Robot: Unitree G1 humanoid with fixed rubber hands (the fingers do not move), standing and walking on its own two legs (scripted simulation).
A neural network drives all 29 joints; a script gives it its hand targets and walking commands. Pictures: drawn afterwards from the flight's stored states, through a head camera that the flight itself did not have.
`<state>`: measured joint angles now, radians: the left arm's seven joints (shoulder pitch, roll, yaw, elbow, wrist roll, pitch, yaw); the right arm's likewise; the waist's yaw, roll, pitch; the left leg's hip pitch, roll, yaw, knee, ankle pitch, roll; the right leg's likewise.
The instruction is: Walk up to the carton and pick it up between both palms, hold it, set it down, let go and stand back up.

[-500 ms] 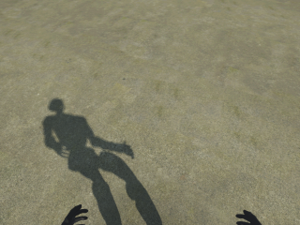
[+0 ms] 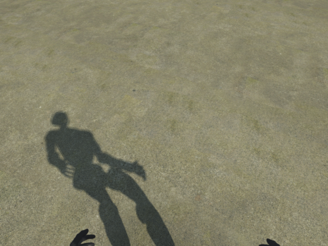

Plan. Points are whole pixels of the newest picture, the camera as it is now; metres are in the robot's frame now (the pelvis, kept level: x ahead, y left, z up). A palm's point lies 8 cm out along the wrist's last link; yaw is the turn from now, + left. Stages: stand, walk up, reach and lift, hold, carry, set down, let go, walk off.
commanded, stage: stand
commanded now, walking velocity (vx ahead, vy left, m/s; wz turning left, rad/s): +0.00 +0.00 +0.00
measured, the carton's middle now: out of the picture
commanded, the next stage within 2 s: walk up in 0.70 s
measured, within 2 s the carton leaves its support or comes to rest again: neither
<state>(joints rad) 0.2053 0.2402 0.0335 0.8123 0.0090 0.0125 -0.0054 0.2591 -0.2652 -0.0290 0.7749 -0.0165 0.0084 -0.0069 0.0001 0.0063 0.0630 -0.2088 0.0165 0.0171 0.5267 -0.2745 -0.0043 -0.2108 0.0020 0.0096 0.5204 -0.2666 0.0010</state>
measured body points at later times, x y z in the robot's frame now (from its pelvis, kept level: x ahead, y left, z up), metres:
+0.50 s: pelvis -0.01 +0.01 +0.01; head +0.00 +0.01 +0.45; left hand +0.07 +0.28 -0.12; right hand +0.09 -0.26 -0.12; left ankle +0.01 +0.12 -0.74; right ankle +0.01 -0.12 -0.74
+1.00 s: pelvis -0.01 +0.01 +0.00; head +0.02 +0.01 +0.45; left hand +0.07 +0.30 -0.12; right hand +0.07 -0.27 -0.13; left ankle +0.00 +0.12 -0.72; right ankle +0.01 -0.12 -0.74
